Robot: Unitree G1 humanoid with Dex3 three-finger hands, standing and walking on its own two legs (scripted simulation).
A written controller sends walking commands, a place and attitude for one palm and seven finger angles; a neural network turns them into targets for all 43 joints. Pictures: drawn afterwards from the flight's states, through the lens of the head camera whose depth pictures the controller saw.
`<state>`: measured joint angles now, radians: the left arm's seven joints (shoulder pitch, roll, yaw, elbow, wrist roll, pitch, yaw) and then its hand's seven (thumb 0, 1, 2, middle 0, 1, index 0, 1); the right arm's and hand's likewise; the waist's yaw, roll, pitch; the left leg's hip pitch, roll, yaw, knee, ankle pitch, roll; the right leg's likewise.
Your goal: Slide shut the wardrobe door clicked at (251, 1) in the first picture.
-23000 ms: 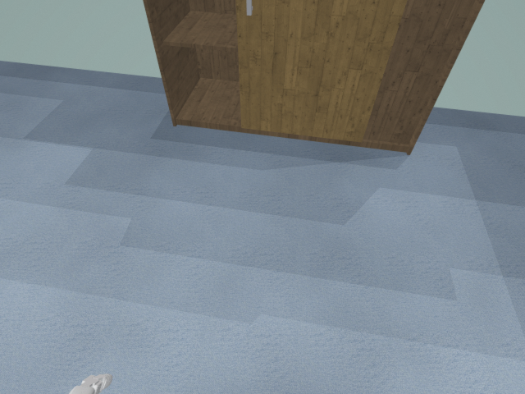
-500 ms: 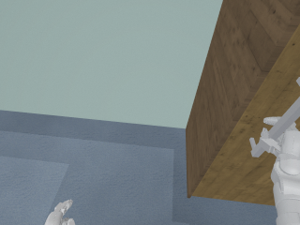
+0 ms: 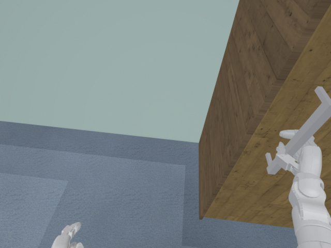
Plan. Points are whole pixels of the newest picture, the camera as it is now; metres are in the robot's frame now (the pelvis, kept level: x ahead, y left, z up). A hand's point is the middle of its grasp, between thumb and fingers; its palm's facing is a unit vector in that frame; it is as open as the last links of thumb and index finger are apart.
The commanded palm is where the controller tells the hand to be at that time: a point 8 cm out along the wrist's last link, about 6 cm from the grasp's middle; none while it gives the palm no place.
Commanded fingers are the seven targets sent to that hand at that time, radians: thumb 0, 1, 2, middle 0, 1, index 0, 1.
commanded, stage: stop walking and hold the door there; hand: right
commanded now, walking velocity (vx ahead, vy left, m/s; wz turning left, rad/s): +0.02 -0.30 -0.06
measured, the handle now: (292, 137) +0.39 -0.29 +0.09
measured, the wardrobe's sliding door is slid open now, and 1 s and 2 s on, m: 0.00 0.00 0.00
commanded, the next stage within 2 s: loosen the grip on the handle in 1.34 s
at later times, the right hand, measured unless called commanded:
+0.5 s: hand (281, 157) +0.34 -0.26 +0.06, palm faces +0.26 +0.94 -0.21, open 5.6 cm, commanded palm +0.31 -0.29 +0.06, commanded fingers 0.00 -0.90 -0.90 0.45 1.40 0.45 1.40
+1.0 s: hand (284, 158) +0.34 -0.27 +0.06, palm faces +0.07 +0.98 -0.18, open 5.6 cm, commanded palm +0.31 -0.31 +0.06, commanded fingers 0.00 -0.90 -0.90 0.45 1.40 0.45 1.40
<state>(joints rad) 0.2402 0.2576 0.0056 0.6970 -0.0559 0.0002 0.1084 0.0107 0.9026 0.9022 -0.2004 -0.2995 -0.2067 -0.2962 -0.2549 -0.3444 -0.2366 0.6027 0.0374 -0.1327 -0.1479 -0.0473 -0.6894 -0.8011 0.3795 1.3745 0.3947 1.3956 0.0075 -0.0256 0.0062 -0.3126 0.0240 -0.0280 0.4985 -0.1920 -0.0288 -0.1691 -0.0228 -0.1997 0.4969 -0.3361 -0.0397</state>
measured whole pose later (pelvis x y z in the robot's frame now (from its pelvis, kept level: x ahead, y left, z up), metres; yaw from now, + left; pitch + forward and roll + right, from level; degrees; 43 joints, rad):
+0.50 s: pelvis -0.01 -0.06 -0.02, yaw -2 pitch -1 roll -1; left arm 0.17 0.22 -0.02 0.67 -0.05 0.08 0.07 0.01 0.90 0.90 -0.20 -0.30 -0.21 -0.30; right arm -0.26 -0.24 -0.12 0.40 0.05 -0.14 -0.12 -0.04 -0.72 -0.81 0.46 1.39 0.36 1.40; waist -0.01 -0.01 0.08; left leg -0.39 0.16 -0.04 0.68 -0.27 -0.08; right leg -0.21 0.10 -0.21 0.59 -0.39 -0.08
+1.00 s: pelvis -0.01 -0.13 +0.00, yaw +3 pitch -2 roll +0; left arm 0.18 0.18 -0.06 0.64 -0.01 -0.02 0.06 0.01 0.90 0.90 -0.20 -0.30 -0.20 -0.30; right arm -0.17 -0.21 -0.01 0.26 0.03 -0.09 -0.12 -0.02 -0.71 -0.80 0.44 1.38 0.39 1.40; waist -0.02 0.00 0.12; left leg -0.25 0.03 0.03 0.58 -0.27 0.01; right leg -0.18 0.03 -0.12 0.48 -0.27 -0.07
